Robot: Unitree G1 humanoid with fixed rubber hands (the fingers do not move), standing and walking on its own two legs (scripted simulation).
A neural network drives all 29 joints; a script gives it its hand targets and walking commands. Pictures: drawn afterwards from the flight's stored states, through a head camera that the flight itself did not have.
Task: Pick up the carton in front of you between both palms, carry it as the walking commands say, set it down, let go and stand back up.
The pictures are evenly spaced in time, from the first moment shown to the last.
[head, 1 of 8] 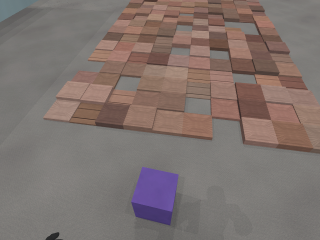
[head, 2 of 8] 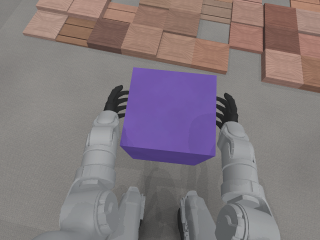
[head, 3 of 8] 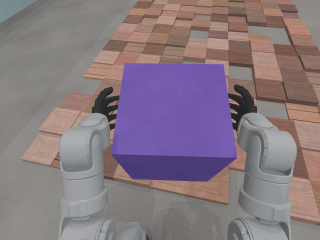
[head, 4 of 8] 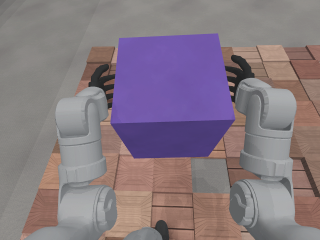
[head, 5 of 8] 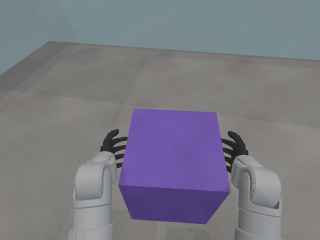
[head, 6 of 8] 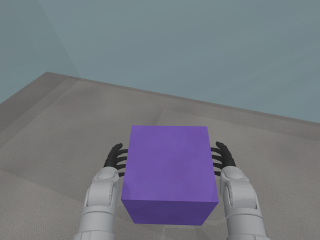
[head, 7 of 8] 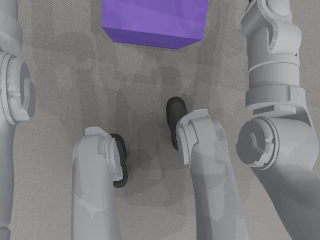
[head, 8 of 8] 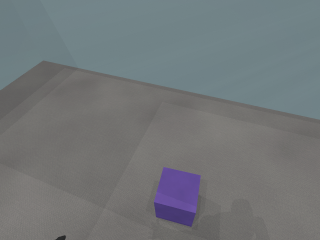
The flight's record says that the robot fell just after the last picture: no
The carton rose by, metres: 0.79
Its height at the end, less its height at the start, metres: +0.00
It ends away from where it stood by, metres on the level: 6.75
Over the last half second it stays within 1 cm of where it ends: yes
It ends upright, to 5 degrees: yes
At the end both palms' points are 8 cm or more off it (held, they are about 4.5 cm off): yes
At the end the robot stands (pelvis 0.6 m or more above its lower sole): yes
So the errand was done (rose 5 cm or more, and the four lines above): yes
